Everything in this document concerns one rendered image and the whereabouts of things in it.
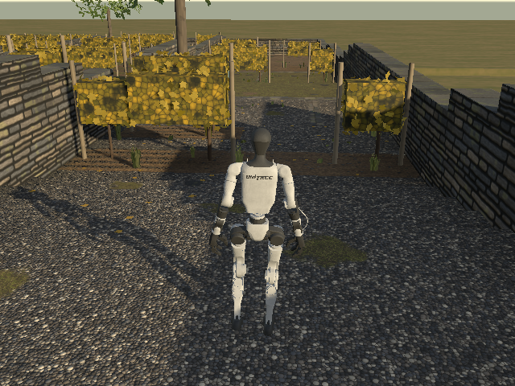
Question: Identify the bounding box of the right robot forearm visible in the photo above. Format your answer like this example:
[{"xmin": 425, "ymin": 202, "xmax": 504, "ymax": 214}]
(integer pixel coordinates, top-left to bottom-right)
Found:
[{"xmin": 288, "ymin": 198, "xmax": 303, "ymax": 236}]

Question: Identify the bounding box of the robot right upper arm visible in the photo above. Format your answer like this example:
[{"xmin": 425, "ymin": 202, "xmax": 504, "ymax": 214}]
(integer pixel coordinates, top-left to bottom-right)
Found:
[{"xmin": 277, "ymin": 163, "xmax": 296, "ymax": 209}]

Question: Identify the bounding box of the robot left hand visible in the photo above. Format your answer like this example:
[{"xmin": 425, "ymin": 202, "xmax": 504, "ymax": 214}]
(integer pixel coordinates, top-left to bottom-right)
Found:
[{"xmin": 209, "ymin": 233, "xmax": 228, "ymax": 256}]

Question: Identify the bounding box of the robot left shin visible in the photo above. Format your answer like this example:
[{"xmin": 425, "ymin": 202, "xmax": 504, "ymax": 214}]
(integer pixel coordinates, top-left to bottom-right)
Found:
[{"xmin": 232, "ymin": 263, "xmax": 244, "ymax": 320}]

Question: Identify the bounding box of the robot shin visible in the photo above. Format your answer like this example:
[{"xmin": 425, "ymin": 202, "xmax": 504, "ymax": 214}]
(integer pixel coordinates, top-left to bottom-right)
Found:
[
  {"xmin": 232, "ymin": 263, "xmax": 244, "ymax": 320},
  {"xmin": 266, "ymin": 270, "xmax": 278, "ymax": 325}
]

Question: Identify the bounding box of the robot right hand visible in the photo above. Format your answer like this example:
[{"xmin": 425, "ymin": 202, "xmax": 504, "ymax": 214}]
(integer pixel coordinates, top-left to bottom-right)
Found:
[{"xmin": 286, "ymin": 234, "xmax": 305, "ymax": 257}]

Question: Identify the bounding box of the robot right shin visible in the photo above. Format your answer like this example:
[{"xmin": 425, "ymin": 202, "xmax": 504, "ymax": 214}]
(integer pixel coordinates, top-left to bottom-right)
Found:
[{"xmin": 266, "ymin": 270, "xmax": 278, "ymax": 325}]

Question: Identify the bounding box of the left robot forearm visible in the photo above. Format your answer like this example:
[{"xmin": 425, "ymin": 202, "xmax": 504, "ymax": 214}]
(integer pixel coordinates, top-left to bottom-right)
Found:
[{"xmin": 212, "ymin": 195, "xmax": 229, "ymax": 235}]

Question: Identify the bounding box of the robot left upper arm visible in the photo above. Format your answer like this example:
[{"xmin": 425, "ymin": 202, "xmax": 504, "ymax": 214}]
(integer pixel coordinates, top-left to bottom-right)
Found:
[{"xmin": 221, "ymin": 162, "xmax": 243, "ymax": 207}]

